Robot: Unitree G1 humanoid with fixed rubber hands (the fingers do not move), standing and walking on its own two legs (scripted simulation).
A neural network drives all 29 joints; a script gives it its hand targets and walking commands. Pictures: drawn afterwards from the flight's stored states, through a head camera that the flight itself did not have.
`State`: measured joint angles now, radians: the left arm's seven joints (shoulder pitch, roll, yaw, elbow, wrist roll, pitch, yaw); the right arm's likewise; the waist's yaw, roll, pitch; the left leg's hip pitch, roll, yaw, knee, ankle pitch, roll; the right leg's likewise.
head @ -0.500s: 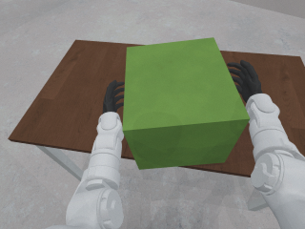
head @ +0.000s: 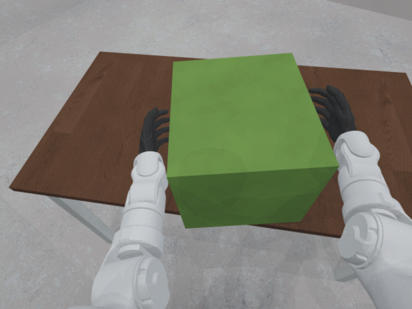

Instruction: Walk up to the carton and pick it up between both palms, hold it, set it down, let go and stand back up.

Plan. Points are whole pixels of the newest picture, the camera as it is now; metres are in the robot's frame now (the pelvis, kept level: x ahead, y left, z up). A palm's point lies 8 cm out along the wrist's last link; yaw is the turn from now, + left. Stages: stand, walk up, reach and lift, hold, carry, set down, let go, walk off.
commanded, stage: set down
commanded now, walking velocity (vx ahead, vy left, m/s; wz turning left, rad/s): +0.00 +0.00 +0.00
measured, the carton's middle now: (237, 142) +0.47 +0.00 +0.00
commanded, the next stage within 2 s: none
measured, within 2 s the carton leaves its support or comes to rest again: neither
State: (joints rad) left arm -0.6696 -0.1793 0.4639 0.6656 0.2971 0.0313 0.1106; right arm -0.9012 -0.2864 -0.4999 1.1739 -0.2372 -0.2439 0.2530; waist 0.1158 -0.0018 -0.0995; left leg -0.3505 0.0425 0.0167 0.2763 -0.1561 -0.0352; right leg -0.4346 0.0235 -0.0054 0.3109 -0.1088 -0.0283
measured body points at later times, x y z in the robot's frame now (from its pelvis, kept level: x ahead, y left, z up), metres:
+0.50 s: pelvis -0.01 -0.01 -0.02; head +0.08 -0.02 +0.42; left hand +0.42 +0.19 +0.05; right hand +0.51 -0.19 +0.09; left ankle -0.03 +0.15 -0.75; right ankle +0.01 -0.10 -0.75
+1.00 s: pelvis -0.03 -0.02 -0.03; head +0.08 -0.05 +0.41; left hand +0.43 +0.21 +0.08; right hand +0.52 -0.25 +0.12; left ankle -0.03 +0.15 -0.75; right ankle +0.01 -0.10 -0.75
